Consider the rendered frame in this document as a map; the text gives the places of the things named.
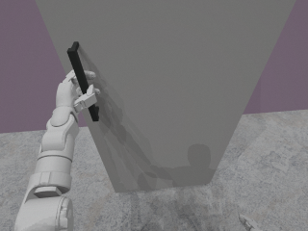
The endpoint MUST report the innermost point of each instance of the left robot upper arm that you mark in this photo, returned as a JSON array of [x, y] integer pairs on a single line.
[[46, 214]]

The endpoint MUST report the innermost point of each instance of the left robot forearm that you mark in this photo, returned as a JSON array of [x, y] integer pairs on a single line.
[[52, 173]]

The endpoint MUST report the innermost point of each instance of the right robot hand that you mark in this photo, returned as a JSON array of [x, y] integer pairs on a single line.
[[249, 224]]

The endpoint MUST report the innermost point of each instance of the left robot hand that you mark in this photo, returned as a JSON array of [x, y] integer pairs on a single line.
[[68, 96]]

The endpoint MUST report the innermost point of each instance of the fridge door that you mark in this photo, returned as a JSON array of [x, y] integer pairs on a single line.
[[174, 77]]

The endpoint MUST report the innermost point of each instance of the handle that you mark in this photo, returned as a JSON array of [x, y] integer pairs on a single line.
[[81, 77]]

